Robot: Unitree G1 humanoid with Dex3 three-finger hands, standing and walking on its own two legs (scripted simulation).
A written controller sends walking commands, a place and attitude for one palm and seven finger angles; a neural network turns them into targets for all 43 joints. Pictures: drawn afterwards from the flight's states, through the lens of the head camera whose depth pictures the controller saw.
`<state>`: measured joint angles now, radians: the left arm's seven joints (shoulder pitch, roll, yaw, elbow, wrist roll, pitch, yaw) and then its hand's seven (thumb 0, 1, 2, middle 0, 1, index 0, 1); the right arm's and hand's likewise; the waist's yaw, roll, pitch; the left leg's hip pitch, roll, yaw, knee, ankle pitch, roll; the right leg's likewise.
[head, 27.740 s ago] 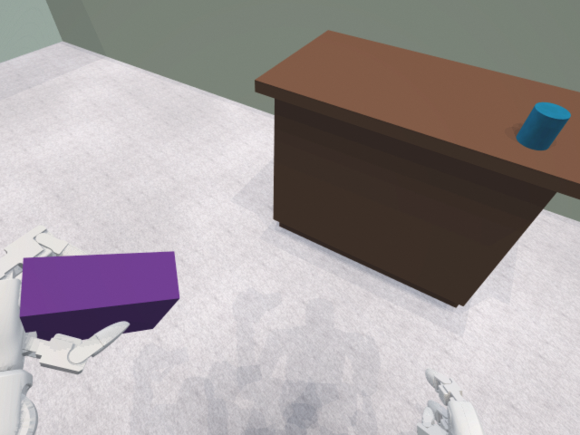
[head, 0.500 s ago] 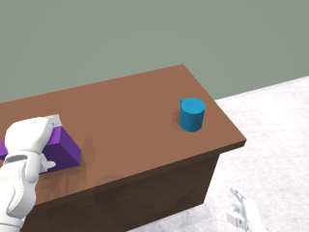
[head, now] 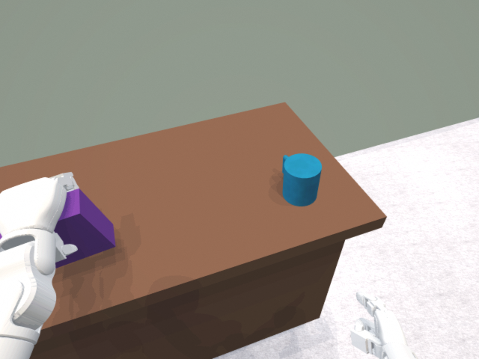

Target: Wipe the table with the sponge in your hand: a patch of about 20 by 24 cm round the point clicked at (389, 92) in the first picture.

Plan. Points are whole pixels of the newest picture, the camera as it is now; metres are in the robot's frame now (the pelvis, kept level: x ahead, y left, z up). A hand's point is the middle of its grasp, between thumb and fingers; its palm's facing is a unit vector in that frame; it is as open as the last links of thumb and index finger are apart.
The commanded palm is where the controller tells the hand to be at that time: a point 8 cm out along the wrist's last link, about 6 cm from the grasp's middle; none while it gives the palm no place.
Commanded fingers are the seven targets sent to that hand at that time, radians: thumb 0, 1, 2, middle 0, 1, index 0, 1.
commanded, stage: move the sponge above the wiping area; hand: left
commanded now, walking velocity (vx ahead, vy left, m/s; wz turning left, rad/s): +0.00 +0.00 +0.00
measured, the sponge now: (64, 239) +0.25 +0.35 +0.08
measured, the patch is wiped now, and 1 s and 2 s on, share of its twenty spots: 0.00 0.00 0.00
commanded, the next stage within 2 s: none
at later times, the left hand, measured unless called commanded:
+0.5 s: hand (52, 226) +0.25 +0.35 +0.12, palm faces +0.09 -0.05 -0.99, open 9.5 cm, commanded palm +0.21 +0.32 +0.16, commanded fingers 0.00 0.10 1.30 -1.20 -1.60 -1.20 -1.60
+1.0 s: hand (54, 250) +0.22 +0.34 +0.09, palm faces -0.08 -0.09 -0.99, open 9.4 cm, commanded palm +0.21 +0.32 +0.16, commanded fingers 0.00 0.10 1.30 -1.20 -1.60 -1.20 -1.60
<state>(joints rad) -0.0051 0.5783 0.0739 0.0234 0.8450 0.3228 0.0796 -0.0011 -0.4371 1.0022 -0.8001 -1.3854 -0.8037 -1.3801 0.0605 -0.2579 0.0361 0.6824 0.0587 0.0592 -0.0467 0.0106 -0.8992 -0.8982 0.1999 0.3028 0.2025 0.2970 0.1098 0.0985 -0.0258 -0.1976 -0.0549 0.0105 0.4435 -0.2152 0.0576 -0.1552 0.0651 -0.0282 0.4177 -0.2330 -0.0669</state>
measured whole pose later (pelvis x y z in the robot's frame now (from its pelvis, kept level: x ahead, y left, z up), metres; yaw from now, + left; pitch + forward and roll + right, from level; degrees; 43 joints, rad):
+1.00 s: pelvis -0.01 -0.01 +0.00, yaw +1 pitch -2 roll +0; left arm 0.01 0.61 0.04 0.12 0.81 0.39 -0.08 0.00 -0.43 1.01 -0.80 -1.40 -0.80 -1.39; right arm 0.05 -0.29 0.05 0.66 0.08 0.06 -0.06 0.01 -0.90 -0.90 0.20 0.30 0.20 0.30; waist 0.08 0.12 -0.01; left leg -0.21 -0.05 -0.01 0.45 -0.20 0.05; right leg -0.16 0.07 -0.04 0.42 -0.22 -0.08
